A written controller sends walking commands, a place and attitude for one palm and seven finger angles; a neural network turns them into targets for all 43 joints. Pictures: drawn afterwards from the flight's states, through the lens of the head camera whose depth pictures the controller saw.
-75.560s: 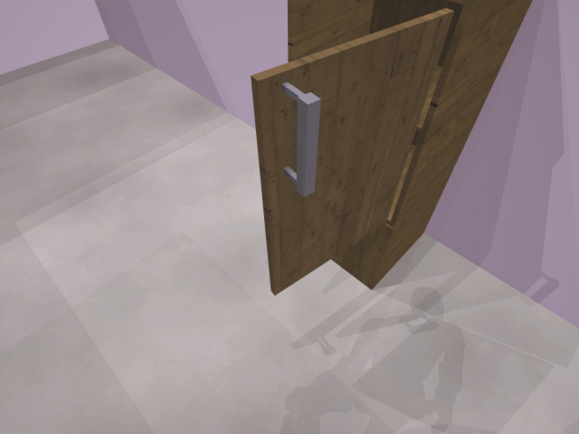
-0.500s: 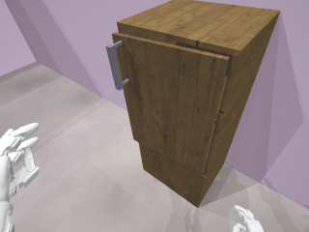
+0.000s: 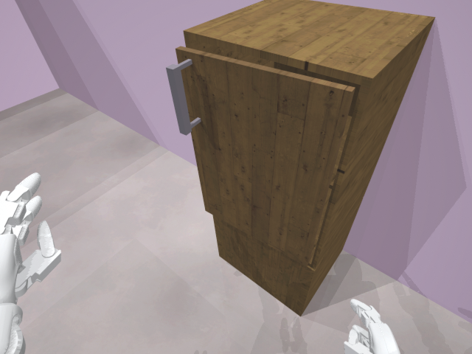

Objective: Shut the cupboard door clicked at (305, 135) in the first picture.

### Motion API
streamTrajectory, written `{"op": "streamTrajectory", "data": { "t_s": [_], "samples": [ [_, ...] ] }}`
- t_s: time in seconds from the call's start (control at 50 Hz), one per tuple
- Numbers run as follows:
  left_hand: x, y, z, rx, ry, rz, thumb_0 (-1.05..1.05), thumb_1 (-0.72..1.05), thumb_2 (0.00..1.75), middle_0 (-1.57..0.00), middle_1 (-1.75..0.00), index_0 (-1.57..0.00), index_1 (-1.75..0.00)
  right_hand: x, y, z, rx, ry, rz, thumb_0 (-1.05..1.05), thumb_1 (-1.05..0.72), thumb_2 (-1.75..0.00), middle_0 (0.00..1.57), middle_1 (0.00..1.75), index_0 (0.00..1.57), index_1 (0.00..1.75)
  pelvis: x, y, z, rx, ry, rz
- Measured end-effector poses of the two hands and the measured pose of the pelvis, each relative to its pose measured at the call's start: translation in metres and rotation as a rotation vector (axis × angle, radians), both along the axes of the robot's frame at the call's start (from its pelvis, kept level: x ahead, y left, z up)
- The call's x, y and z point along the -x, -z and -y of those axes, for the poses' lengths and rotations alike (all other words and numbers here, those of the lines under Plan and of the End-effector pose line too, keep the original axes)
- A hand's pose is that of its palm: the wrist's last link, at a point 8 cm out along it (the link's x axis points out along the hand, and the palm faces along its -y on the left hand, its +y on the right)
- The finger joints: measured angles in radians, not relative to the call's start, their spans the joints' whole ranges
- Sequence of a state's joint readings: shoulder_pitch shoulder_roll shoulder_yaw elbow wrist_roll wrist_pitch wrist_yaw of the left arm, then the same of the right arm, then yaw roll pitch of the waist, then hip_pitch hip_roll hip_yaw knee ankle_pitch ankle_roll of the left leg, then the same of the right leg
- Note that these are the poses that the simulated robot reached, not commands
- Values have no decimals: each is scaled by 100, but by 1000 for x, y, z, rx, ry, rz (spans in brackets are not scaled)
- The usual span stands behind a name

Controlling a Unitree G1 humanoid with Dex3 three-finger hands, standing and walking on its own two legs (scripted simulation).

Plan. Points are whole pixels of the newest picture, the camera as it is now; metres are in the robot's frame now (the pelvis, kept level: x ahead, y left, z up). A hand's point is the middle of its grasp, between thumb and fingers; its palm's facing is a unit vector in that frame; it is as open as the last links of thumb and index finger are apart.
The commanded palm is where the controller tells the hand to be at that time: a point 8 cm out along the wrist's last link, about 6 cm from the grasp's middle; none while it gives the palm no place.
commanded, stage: step back with the hand held close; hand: left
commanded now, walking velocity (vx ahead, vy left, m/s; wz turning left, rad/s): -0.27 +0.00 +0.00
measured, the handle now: (186, 98) +0.63 +0.20 +0.14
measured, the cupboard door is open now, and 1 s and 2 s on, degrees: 5 5 5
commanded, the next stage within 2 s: stop stepping back and stand still in 1.30 s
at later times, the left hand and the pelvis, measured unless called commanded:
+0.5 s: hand (19, 274) +0.16 +0.29 +0.16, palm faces +0.38 -0.78 -0.50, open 7.4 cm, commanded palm +0.10 +0.33 +0.17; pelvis -0.05 +0.03 -0.01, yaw -2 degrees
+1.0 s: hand out of the picture +0.09 +0.32 +0.16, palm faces +0.47 -0.77 -0.43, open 7.4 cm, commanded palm +0.02 +0.36 +0.17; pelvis -0.11 +0.05 -0.02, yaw +2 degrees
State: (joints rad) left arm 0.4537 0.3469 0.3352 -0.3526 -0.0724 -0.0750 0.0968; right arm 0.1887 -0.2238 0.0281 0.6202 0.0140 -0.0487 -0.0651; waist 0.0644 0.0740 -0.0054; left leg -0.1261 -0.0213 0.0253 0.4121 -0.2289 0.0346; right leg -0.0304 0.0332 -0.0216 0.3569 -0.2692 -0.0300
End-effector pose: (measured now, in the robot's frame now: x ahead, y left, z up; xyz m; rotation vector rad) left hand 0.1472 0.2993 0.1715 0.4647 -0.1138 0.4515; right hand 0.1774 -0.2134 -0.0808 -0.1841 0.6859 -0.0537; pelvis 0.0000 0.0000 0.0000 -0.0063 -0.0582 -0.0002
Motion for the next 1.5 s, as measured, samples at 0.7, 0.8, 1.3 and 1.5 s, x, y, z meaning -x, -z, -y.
{"op": "streamTrajectory", "data": {
  "t_s": [0.7,0.8,1.3,1.5],
  "samples": [
    [72,5,-44,-118,25,75,2,88,90,-21,-30,-22,-30,114,11,-7,98,116,-100,1,-90,-90,21,30,20,30,78,16,-35,36,-20,-62],
    [91,1,-45,-137,15,111,2,88,90,-21,-30,-22,-30,124,17,-11,95,88,-111,1,-90,-90,21,30,20,30,89,19,-35,36,-36,-62],
    [124,0,-39,-94,232,176,2,89,90,-20,-30,-21,-30,168,-6,-41,93,51,-16,1,-90,-90,21,30,20,30,171,17,-50,67,60,-135],
    [200,-12,-45,-161,214,175,2,88,89,-21,-30,-22,-30,268,0,-10,151,181,-94,1,-90,-90,21,30,20,30,203,19,-48,53,78,-68]
  ]
}}
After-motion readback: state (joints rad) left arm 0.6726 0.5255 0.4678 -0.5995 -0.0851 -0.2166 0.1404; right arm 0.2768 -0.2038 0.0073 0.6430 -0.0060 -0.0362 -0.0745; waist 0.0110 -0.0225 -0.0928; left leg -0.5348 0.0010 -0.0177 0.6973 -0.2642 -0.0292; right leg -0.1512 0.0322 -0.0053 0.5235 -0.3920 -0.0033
